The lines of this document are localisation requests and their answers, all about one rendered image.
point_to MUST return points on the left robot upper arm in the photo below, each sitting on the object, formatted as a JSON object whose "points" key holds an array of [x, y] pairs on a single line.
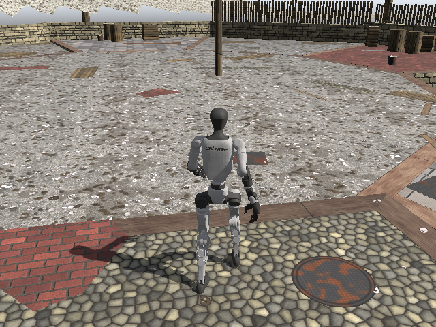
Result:
{"points": [[194, 152]]}

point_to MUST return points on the left robot forearm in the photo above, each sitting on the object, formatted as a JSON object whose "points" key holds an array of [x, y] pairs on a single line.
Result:
{"points": [[194, 171]]}

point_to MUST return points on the right robot upper arm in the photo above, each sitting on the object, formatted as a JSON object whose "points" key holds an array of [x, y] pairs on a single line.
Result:
{"points": [[241, 156]]}

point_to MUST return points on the left robot hand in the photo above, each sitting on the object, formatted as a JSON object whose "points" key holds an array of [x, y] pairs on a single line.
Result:
{"points": [[201, 172]]}

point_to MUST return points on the robot head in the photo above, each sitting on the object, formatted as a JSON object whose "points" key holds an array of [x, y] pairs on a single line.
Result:
{"points": [[218, 118]]}

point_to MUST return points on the robot right shin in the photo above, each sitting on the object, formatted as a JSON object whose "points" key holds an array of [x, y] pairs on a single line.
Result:
{"points": [[235, 236]]}

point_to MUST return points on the right robot forearm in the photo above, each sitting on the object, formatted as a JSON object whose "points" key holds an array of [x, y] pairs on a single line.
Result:
{"points": [[249, 188]]}

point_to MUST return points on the right robot hand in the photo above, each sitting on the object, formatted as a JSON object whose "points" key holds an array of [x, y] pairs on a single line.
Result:
{"points": [[256, 211]]}

